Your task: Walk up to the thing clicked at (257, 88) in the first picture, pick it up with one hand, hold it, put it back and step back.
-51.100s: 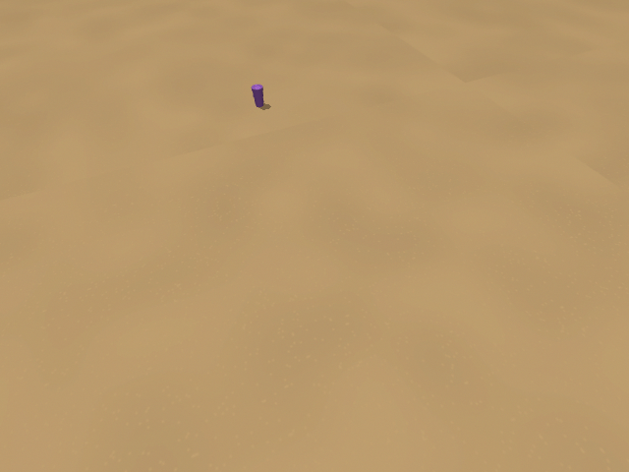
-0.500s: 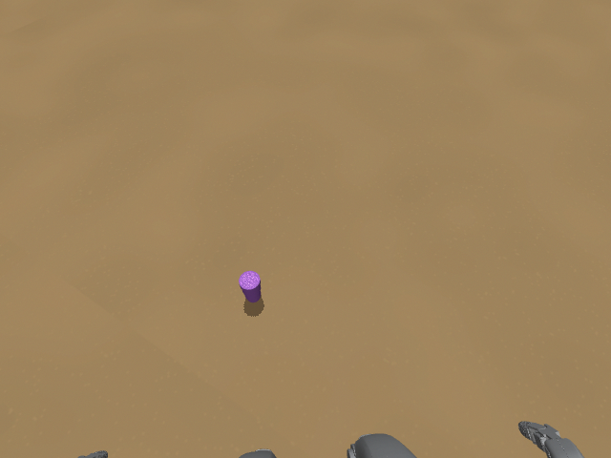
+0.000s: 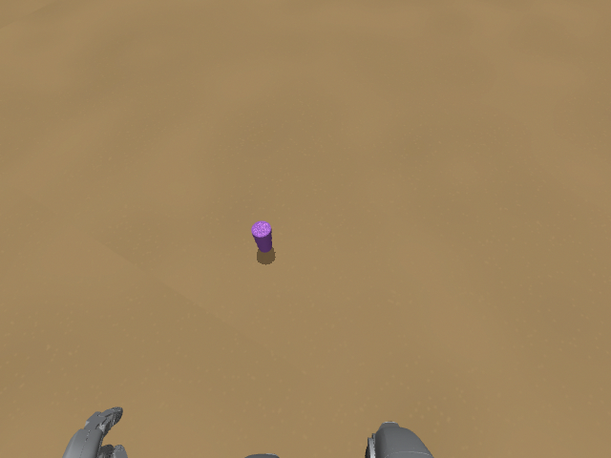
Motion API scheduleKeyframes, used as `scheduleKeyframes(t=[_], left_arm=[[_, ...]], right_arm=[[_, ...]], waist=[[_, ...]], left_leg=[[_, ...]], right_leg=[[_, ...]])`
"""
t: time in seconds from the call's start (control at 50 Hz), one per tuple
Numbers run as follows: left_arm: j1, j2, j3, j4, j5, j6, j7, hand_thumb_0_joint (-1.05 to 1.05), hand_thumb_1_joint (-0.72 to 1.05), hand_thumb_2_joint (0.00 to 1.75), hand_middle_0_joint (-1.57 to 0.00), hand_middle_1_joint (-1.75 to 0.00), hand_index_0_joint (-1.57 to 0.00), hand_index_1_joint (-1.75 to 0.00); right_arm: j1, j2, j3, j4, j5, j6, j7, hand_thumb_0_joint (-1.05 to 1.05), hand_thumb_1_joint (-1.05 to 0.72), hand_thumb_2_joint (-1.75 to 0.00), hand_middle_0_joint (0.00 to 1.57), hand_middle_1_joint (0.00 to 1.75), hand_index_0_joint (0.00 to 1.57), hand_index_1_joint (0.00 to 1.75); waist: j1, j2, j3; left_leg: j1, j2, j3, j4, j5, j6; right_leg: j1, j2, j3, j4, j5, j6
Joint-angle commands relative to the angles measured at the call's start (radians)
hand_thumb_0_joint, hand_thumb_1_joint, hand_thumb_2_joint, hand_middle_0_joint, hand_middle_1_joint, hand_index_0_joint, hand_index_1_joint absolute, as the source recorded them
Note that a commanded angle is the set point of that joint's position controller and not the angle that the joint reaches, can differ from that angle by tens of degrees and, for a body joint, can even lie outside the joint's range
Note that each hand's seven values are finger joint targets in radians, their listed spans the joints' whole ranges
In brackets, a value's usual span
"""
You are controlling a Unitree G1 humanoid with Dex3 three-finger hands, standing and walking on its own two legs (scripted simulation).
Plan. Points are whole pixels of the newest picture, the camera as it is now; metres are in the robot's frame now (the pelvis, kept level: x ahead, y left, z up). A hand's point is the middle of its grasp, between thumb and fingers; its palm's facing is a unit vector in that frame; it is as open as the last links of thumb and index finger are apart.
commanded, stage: step back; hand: left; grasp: from above
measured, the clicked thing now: (263, 238) +0.86 +0.20 -0.69
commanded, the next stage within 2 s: stand in 1.54 s
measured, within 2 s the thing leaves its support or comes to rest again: neither
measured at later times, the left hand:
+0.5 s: hand out of the picture -0.08 +0.26 -0.12, palm faces -0.05 -0.90 -0.44, open 7.4 cm
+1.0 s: hand out of the picture -0.18 +0.26 -0.13, palm faces +0.01 -0.93 -0.36, open 7.4 cm
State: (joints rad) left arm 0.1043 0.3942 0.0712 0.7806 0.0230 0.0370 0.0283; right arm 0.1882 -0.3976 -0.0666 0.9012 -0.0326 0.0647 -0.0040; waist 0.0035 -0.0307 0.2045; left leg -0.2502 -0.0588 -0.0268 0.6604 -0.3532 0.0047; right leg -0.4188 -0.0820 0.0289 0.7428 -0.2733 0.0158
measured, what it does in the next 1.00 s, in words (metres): walks backwards: right foot, then left foot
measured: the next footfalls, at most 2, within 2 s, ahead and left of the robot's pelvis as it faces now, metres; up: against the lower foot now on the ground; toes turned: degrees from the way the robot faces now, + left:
right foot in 0.30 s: -0.16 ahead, -0.12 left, +0.00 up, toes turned -2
left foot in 0.62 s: -0.16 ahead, +0.13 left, +0.00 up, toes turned -1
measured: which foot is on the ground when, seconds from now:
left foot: down 0.00-0.32, up 0.34-0.60, down 0.62-1.00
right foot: down 0.00-0.00, up 0.02-0.28, down 0.30-1.00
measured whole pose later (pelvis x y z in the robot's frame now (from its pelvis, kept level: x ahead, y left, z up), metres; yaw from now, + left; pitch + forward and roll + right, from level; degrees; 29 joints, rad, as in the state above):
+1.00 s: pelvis -0.23 +0.00 +0.02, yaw -2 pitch -3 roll -1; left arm 0.24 0.34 0.06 1.01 0.04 -0.03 -0.02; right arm 0.19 -0.37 -0.05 0.98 -0.03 0.02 0.02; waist 0.03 0.03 0.06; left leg -0.30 -0.01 -0.05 0.78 -0.48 0.01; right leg -0.24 0.01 0.00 0.56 -0.28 -0.02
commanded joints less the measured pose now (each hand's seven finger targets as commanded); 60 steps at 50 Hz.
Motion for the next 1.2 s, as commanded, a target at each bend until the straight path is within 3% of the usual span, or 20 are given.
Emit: scheduleKeyframes(t=[0.0, 0.06, 0.16, 0.26, 0.28, 0.3, 0.32, 0.38, 0.5, 0.58, 0.6, 0.62, 0.64, 0.7, 0.82, 0.9, 1.04, 1.1, 1.12, 1.18], left_arm=[[-0.049, 0.204, 0.061, -0.067, -0.003, 0.000, 0.032, 0.00, 0.90, 0.90, -0.20, -0.30, -0.20, -0.30], [0.065, 0.193, 0.058, -0.009, -0.025, 0.006, 0.022, 0.00, 0.90, 0.90, -0.20, -0.30, -0.20, -0.30], [0.076, 0.169, 0.048, -0.008, -0.007, -0.012, 0.002, 0.00, 0.90, 0.90, -0.20, -0.30, -0.20, -0.30], [0.189, 0.170, 0.052, 0.068, 0.007, -0.030, -0.003, 0.00, 0.90, 0.90, -0.20, -0.30, -0.20, -0.30], [0.191, 0.217, 0.067, 0.062, 0.020, -0.038, -0.001, 0.00, 0.90, 0.90, -0.20, -0.30, -0.20, -0.30], [0.160, 0.340, 0.096, 0.045, 0.020, -0.034, -0.006, 0.00, 0.90, 0.90, -0.20, -0.30, -0.20, -0.30], [0.088, 0.398, 0.105, 0.011, 0.024, -0.036, -0.001, 0.00, 0.90, 0.90, -0.20, -0.30, -0.20, -0.30], [-0.060, 0.249, 0.069, -0.021, 0.018, -0.041, 0.011, 0.00, 0.90, 0.90, -0.20, -0.30, -0.20, -0.30], [0.084, 0.254, 0.081, 0.008, 0.034, -0.042, 0.013, 0.00, 0.90, 0.90, -0.20, -0.30, -0.20, -0.30], [0.049, 0.263, 0.062, 0.028, 0.018, -0.025, -0.008, 0.00, 0.90, 0.90, -0.20, -0.30, -0.20, -0.30], [0.089, 0.210, 0.042, 0.032, 0.016, -0.023, -0.011, 0.00, 0.90, 0.90, -0.20, -0.30, -0.20, -0.30], [0.080, 0.134, 0.018, 0.023, 0.001, -0.027, -0.017, 0.00, 0.90, 0.90, -0.20, -0.30, -0.20, -0.30], [-0.018, 0.211, 0.047, 0.037, 0.001, -0.032, -0.008, 0.00, 0.90, 0.90, -0.20, -0.30, -0.20, -0.30], [0.057, 0.185, 0.038, 0.092, -0.015, -0.041, -0.032, 0.00, 0.90, 0.90, -0.20, -0.30, -0.20, -0.30], [0.106, 0.161, 0.040, 0.147, 0.006, -0.070, -0.036, 0.00, 0.90, 0.90, -0.20, -0.30, -0.20, -0.30], [0.082, 0.296, 0.067, 0.139, 0.019, -0.098, -0.024, 0.00, 0.90, 0.90, -0.20, -0.30, -0.20, -0.30], [0.001, 0.217, 0.030, 0.126, 0.006, -0.083, -0.028, 0.00, 0.90, 0.90, -0.20, -0.30, -0.20, -0.30], [0.027, 0.127, -0.005, 0.133, -0.018, -0.070, -0.031, 0.00, 0.90, 0.90, -0.20, -0.30, -0.20, -0.30], [0.026, 0.179, 0.010, 0.151, -0.011, -0.069, -0.024, 0.00, 0.90, 0.90, -0.20, -0.30, -0.20, -0.30], [0.054, 0.153, 0.002, 0.176, -0.010, -0.088, -0.024, 0.00, 0.90, 0.90, -0.20, -0.30, -0.20, -0.30]], right_arm=[[0.001, -0.346, -0.088, -0.102, -0.014, -0.040, -0.001, 0.00, -0.90, -0.90, 0.20, 0.30, 0.20, 0.30], [-0.104, -0.244, -0.048, -0.121, -0.013, -0.047, -0.018, 0.00, -0.90, -0.90, 0.20, 0.30, 0.20, 0.30], [-0.061, -0.222, -0.048, -0.125, -0.003, -0.041, -0.024, 0.00, -0.90, -0.90, 0.20, 0.30, 0.20, 0.30], [-0.089, -0.242, -0.043, -0.127, 0.014, -0.005, -0.010, 0.00, -0.90, -0.90, 0.20, 0.30, 0.20, 0.30], [-0.075, -0.192, -0.027, -0.132, 0.018, -0.006, -0.007, 0.00, -0.90, -0.90, 0.20, 0.30, 0.20, 0.30], [-0.131, -0.144, -0.020, -0.164, 0.027, -0.009, -0.017, 0.00, -0.90, -0.90, 0.20, 0.30, 0.20, 0.30], [-0.141, -0.180, -0.041, -0.160, 0.019, -0.002, -0.032, 0.00, -0.90, -0.90, 0.20, 0.30, 0.20, 0.30], [-0.024, -0.191, -0.038, -0.091, 0.039, -0.005, -0.026, 0.00, -0.90, -0.90, 0.20, 0.30, 0.20, 0.30], [-0.066, -0.175, -0.031, -0.109, 0.005, -0.030, -0.011, 0.00, -0.90, -0.90, 0.20, 0.30, 0.20, 0.30], [0.067, -0.160, -0.047, -0.007, 0.003, -0.049, 0.001, 0.00, -0.90, -0.90, 0.20, 0.30, 0.20, 0.30], [0.085, -0.181, -0.057, 0.008, -0.009, -0.057, -0.001, 0.00, -0.90, -0.90, 0.20, 0.30, 0.20, 0.30], [0.063, -0.253, -0.067, -0.005, -0.027, -0.066, -0.002, 0.00, -0.90, -0.90, 0.20, 0.30, 0.20, 0.30], [0.005, -0.323, -0.069, -0.022, -0.013, -0.069, 0.003, 0.00, -0.90, -0.90, 0.20, 0.30, 0.20, 0.30], [-0.133, -0.213, -0.032, -0.037, -0.017, -0.097, -0.005, 0.00, -0.90, -0.90, 0.20, 0.30, 0.20, 0.30], [-0.080, -0.205, -0.039, -0.018, -0.009, -0.072, 0.008, 0.00, -0.90, -0.90, 0.20, 0.30, 0.20, 0.30], [-0.042, -0.163, -0.032, -0.007, 0.002, -0.070, 0.002, 0.00, -0.90, -0.90, 0.20, 0.30, 0.20, 0.30], [0.039, -0.124, -0.035, 0.058, -0.001, -0.097, 0.012, 0.00, -0.90, -0.90, 0.20, 0.30, 0.20, 0.30], [-0.030, -0.223, -0.050, 0.038, -0.012, -0.112, -0.002, 0.00, -0.90, -0.90, 0.20, 0.30, 0.20, 0.30], [-0.062, -0.247, -0.056, 0.030, -0.004, -0.112, 0.001, 0.00, -0.90, -0.90, 0.20, 0.30, 0.20, 0.30], [-0.119, -0.201, -0.037, 0.034, -0.005, -0.112, 0.001, 0.00, -0.90, -0.90, 0.20, 0.30, 0.20, 0.30]], waist=[[-0.064, 0.254, -0.216], [0.030, 0.154, -0.180], [-0.003, 0.200, -0.224], [0.033, 0.196, -0.308], [0.030, 0.087, -0.284], [0.067, -0.232, -0.220], [0.080, -0.249, -0.153], [-0.034, -0.035, -0.159], [0.071, -0.163, -0.210], [0.009, -0.139, -0.205], [0.000, -0.033, -0.220], [-0.009, 0.208, -0.218], [-0.048, 0.208, -0.136], [0.035, 0.111, -0.101], [0.022, 0.177, -0.126], [0.032, -0.078, -0.101], [-0.022, -0.096, -0.179], [-0.008, 0.156, -0.186], [-0.005, 0.129, -0.158], [0.029, 0.162, -0.157]], left_leg=[[-0.111, 0.453, -0.522, -0.345, 0.398, 0.309], [-0.053, 0.307, -0.240, -0.244, 0.497, 0.215], [0.118, 0.332, -0.220, -0.175, 0.541, 0.247], [0.005, 0.252, -0.140, -0.065, 0.330, 0.145], [-0.153, 0.186, -0.125, 0.014, 0.141, 0.090], [-0.317, -0.028, -0.052, 0.226, -0.167, 0.016], [-0.251, -0.005, -0.155, 0.462, -0.279, -0.014], [-0.228, -0.061, -0.179, 0.589, -0.128, -0.013], [-0.253, 0.032, -0.056, 0.187, -0.184, -0.028], [0.101, 0.009, 0.066, -0.235, -0.042, 0.022], [0.202, 0.058, -0.047, -0.303, -0.074, 0.040], [0.233, 0.299, -0.444, -0.412, -0.336, 0.123], [-0.078, 0.420, -0.563, -0.480, -0.532, 0.238], [-0.092, 0.276, -0.275, -0.392, -0.225, 0.155], [-0.116, 0.223, -0.157, -0.271, -0.216, 0.106], [-0.203, 0.064, -0.076, 0.189, -0.209, 0.004], [0.095, 0.045, 0.037, -0.177, 0.021, 0.010], [0.120, 0.331, -0.387, -0.413, -0.159, 0.127], [0.008, 0.378, -0.395, -0.409, -0.160, 0.186], [0.018, 0.270, -0.188, -0.290, 0.190, 0.117]], right_leg=[[0.013, 0.171, 0.138, 0.428, -0.416, -0.029], [-0.069, 0.183, 0.168, 0.574, -0.261, -0.035], [-0.009, 0.108, 0.075, 0.211, -0.271, 0.012], [0.280, 0.117, -0.044, -0.338, 0.019, -0.034], [0.335, 0.031, 0.128, -0.352, -0.006, -0.059], [0.219, -0.214, 0.449, -0.434, 0.013, -0.200], [-0.024, -0.379, 0.614, -0.481, 0.032, -0.335], [0.043, -0.174, 0.220, -0.304, 0.314, -0.221], [0.309, -0.180, 0.254, -0.319, -0.075, -0.210], [0.090, -0.122, 0.172, -0.293, -0.250, -0.143], [-0.008, -0.083, 0.137, -0.185, -0.269, -0.105], [-0.213, 0.039, 0.030, 0.003, -0.303, -0.037], [-0.103, 0.052, 0.043, 0.137, -0.332, -0.021], [0.000, 0.066, 0.077, 0.169, -0.142, -0.033], [0.285, 0.112, -0.049, -0.341, -0.071, -0.044], [0.174, -0.258, 0.529, -0.533, -0.494, -0.237], [0.072, -0.087, 0.160, -0.362, -0.115, -0.134], [-0.040, 0.078, -0.006, -0.095, -0.132, -0.037], [0.054, 0.055, 0.006, -0.037, -0.203, -0.035], [0.169, 0.052, -0.006, -0.252, -0.046, -0.046]])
